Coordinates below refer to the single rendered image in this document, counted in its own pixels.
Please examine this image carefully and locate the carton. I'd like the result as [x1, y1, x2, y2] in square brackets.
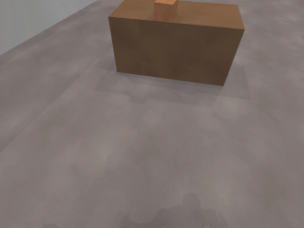
[154, 0, 179, 23]

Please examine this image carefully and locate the pedestal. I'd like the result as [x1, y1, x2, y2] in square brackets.
[108, 0, 245, 86]

